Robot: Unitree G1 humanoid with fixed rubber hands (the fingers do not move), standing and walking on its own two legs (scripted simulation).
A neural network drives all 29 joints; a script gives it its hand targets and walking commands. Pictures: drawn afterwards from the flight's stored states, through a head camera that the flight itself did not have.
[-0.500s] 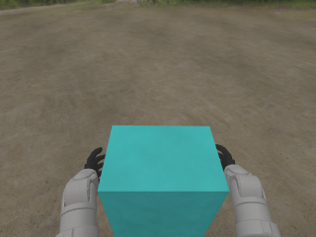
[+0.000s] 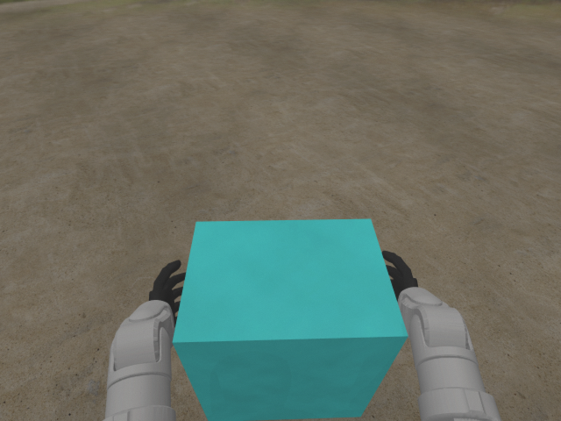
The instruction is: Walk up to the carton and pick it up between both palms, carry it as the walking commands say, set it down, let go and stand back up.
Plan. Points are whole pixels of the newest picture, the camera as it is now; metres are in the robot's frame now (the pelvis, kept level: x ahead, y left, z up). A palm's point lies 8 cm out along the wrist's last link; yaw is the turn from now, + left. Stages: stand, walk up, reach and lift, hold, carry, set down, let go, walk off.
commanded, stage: hold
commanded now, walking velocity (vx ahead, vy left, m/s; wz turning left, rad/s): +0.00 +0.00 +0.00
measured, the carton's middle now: (284, 326) +0.30 +0.01 -0.01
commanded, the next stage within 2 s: carry in 0.04 s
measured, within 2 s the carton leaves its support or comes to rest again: neither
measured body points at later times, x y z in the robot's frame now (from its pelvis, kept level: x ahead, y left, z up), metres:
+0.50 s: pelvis +0.03 -0.05 +0.00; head +0.01 -0.06 +0.45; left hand +0.32 +0.10 +0.09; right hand +0.29 -0.25 +0.09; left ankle +0.04 +0.09 -0.73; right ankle -0.01 -0.15 -0.74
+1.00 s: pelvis -0.01 -0.03 +0.00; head -0.06 -0.03 +0.44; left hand +0.26 +0.14 +0.10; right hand +0.23 -0.21 +0.09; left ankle +0.04 +0.10 -0.74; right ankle -0.01 -0.15 -0.74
